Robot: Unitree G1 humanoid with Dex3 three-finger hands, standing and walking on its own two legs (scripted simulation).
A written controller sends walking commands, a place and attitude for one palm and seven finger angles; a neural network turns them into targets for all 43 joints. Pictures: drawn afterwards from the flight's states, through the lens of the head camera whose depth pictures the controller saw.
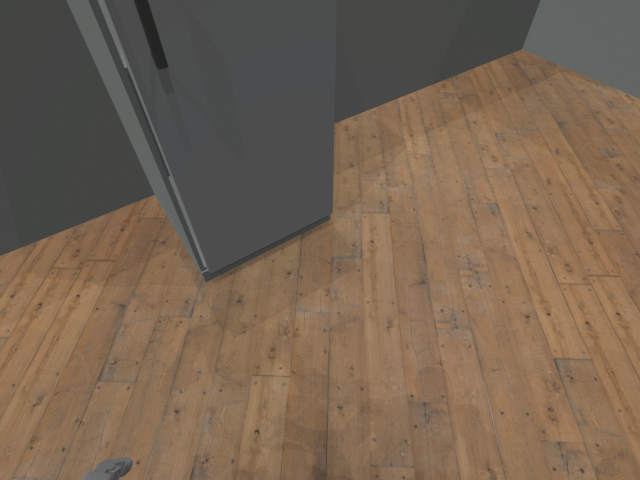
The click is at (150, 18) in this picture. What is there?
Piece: fridge door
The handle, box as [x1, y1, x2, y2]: [134, 0, 167, 69]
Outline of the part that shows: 134,0 156,66 159,69 166,67 166,60 147,0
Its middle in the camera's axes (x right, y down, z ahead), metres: -0.35 -0.47 +0.72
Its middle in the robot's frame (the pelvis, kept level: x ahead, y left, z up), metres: +0.88 +0.39 +0.24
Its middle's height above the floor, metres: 1.01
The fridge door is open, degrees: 0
